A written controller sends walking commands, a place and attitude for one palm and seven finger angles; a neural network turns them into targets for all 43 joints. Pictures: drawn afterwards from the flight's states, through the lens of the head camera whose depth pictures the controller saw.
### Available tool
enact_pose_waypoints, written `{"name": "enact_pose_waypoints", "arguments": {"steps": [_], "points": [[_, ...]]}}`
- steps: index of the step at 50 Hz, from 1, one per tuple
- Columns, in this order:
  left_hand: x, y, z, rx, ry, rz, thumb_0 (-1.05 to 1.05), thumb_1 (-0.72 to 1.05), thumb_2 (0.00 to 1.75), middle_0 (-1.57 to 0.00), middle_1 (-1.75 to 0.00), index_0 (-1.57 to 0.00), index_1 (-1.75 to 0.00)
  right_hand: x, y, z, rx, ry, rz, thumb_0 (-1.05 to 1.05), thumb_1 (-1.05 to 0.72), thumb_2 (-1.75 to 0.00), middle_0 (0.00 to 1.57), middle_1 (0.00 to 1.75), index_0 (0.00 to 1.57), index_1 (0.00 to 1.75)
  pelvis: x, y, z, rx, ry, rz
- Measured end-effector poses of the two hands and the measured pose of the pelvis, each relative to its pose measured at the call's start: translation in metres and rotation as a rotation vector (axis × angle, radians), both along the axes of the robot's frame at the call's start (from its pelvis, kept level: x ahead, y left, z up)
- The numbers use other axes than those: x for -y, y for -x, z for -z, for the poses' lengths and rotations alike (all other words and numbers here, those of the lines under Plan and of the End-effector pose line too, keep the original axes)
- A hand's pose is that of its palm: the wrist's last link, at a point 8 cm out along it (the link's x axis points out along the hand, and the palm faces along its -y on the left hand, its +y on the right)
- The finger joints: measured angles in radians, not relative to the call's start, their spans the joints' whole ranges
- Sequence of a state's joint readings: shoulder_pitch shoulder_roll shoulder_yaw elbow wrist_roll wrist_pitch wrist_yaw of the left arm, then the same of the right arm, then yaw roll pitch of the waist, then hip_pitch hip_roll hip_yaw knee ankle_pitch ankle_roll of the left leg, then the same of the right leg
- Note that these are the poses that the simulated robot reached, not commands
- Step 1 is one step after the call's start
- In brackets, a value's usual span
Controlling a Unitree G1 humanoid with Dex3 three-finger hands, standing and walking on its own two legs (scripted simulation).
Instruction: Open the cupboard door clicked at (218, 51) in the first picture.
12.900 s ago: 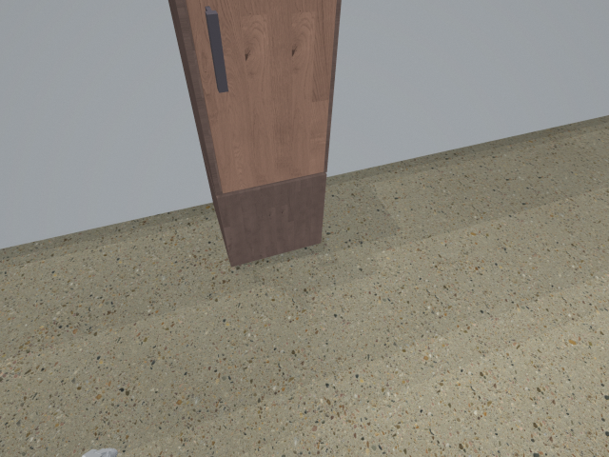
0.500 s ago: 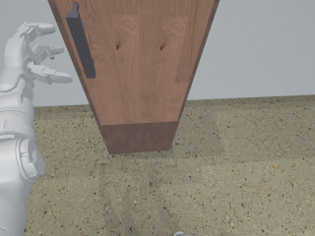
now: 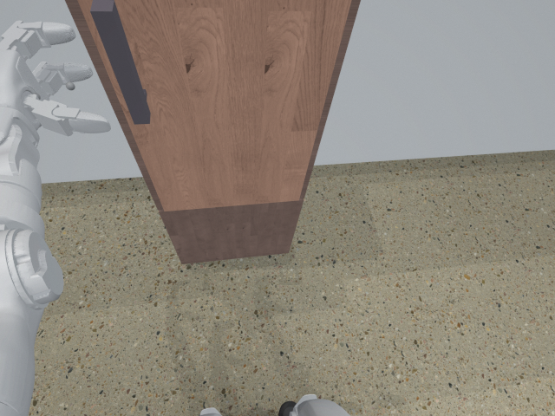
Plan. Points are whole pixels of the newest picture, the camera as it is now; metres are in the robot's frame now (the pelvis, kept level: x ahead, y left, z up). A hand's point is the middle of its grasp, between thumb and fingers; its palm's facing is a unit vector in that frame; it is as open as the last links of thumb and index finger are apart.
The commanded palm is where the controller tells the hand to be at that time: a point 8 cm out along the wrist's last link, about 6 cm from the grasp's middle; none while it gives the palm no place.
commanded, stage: slide the fingers in behind the handle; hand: left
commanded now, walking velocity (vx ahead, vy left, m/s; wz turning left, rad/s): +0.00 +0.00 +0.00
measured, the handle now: (127, 61) +0.59 +0.16 +0.14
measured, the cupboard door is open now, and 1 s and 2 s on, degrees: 0 0 0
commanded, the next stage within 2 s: close the thumb around the handle in 1.44 s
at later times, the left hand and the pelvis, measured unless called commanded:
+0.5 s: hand (99, 86) +0.53 +0.19 +0.14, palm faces +0.04 -1.00 +0.01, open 14.0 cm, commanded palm +0.51 +0.23 +0.14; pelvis +0.00 +0.00 +0.00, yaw +0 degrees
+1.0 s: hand (133, 85) +0.53 +0.15 +0.15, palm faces +0.03 -1.00 +0.00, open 14.0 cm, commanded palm +0.51 +0.19 +0.14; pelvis +0.01 +0.00 +0.00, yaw +0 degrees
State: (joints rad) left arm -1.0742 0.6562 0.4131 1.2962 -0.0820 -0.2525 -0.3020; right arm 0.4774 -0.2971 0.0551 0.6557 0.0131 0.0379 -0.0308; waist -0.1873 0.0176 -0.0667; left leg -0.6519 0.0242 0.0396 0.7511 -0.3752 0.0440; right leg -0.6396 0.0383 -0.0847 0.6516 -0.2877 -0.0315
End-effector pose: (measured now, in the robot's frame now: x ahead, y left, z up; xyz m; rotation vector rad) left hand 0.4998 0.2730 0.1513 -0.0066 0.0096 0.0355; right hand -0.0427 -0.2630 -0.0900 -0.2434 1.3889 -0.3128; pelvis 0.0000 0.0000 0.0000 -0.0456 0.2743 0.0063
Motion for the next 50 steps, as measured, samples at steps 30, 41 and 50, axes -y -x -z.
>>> {"name": "enact_pose_waypoints", "arguments": {"steps": [30, 41, 50], "points": [[0.036, -0.013, 0.008, 0.004, -0.002, 0.004, -0.02, -0.50, 0.30, -0.30, -1.20, -0.30, -1.20, -0.005, -0.020, 0.006, 0.058, -0.028, -0.025, 0.01, -0.90, -0.90, 0.20, 0.30, 0.20, 0.30, -0.001, -0.004, 0.002, -0.014, -0.003, 0.003], [0.054, -0.015, 0.011, 0.003, -0.001, -0.006, -0.02, -0.50, 0.30, -0.30, -1.20, -0.30, -1.20, -0.005, -0.022, 0.008, 0.052, -0.047, -0.013, 0.01, -0.90, -0.90, 0.20, 0.30, 0.20, 0.30, 0.001, -0.010, 0.001, -0.008, -0.007, 0.008], [0.073, -0.008, 0.006, 0.014, -0.008, 0.009, -0.02, -0.50, 0.30, -0.30, -1.20, -0.30, -1.20, -0.005, -0.029, 0.013, 0.076, -0.072, -0.021, 0.01, -0.90, -0.90, 0.20, 0.30, 0.20, 0.30, 0.004, -0.010, 0.000, 0.006, -0.011, 0.004]]}}
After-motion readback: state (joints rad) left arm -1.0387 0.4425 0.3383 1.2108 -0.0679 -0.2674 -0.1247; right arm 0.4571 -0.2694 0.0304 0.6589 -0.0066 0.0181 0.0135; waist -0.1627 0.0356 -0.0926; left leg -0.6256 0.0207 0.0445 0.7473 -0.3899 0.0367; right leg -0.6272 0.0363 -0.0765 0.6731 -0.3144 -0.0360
